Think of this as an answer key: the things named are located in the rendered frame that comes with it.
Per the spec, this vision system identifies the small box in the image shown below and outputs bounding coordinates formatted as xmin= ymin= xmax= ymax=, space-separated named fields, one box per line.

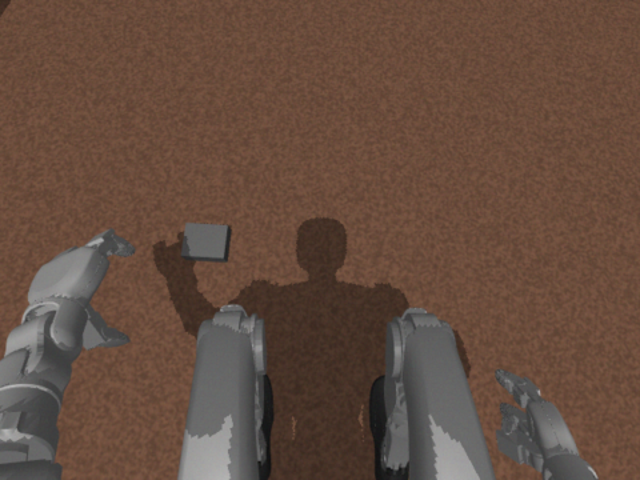
xmin=181 ymin=223 xmax=231 ymax=263

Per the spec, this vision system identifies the left robot arm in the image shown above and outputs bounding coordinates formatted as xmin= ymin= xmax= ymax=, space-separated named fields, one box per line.
xmin=0 ymin=297 xmax=88 ymax=480

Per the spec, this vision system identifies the left robot foot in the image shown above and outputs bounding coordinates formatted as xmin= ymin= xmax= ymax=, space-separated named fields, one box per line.
xmin=258 ymin=375 xmax=274 ymax=480

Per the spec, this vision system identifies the right robot foot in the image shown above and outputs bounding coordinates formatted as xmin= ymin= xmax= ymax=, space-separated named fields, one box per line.
xmin=369 ymin=375 xmax=409 ymax=480

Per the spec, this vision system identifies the left robot hand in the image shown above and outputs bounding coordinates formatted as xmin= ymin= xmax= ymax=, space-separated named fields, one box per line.
xmin=28 ymin=228 xmax=136 ymax=350

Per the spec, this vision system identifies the right robot hand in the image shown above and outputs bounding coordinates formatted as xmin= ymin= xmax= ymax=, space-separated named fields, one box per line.
xmin=495 ymin=369 xmax=580 ymax=474

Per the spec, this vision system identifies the right robot arm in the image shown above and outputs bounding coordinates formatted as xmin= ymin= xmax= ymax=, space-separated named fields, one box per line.
xmin=542 ymin=454 xmax=599 ymax=480

